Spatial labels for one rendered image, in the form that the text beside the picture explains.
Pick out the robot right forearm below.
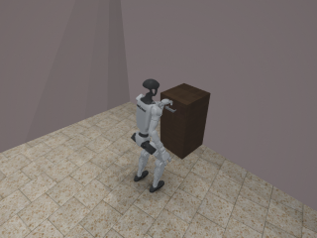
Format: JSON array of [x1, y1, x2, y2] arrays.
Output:
[[152, 130, 166, 154]]

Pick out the robot left hand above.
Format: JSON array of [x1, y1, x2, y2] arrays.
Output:
[[160, 98, 172, 111]]

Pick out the robot shin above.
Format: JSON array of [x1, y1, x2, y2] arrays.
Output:
[[137, 150, 149, 177], [153, 162, 165, 187]]

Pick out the handle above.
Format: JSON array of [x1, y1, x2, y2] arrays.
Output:
[[164, 106, 176, 113]]

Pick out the left robot shin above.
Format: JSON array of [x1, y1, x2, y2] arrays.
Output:
[[137, 150, 149, 177]]

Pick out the left robot upper arm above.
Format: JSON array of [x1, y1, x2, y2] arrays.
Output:
[[136, 94, 145, 101]]

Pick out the robot right hand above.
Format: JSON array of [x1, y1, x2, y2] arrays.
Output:
[[160, 152, 171, 166]]

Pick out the right robot upper arm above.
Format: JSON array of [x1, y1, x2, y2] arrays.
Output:
[[148, 105, 162, 136]]

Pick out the robot left forearm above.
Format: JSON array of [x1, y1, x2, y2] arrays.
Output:
[[155, 101, 164, 108]]

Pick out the right robot shin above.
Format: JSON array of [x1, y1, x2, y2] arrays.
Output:
[[153, 162, 165, 187]]

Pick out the drawer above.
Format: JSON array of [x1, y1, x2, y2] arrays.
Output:
[[161, 97, 185, 120]]

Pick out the cabinet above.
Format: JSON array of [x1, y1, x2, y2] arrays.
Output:
[[159, 83, 211, 159]]

